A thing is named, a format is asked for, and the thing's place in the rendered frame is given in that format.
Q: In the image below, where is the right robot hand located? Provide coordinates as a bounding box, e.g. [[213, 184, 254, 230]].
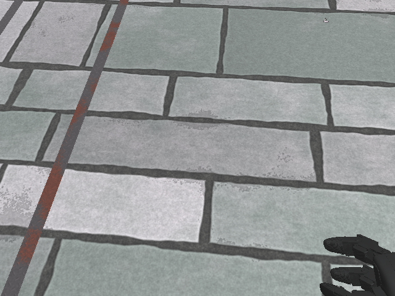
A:
[[320, 234, 395, 296]]

